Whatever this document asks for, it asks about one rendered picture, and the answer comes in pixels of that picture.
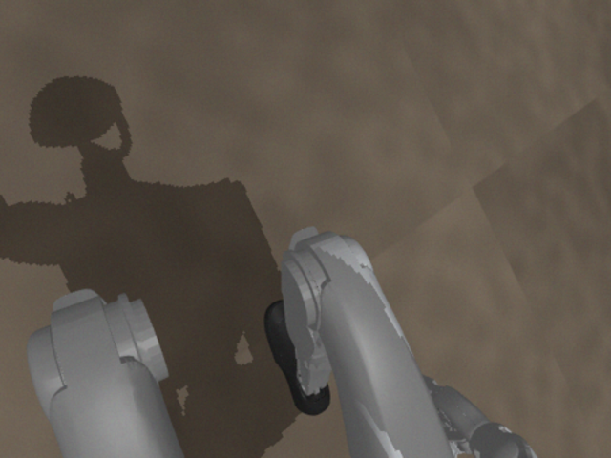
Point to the right robot hand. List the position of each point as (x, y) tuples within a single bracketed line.
[(459, 416)]

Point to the right robot arm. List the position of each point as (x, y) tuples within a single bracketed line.
[(494, 440)]

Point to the right robot foot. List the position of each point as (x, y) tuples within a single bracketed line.
[(283, 352)]

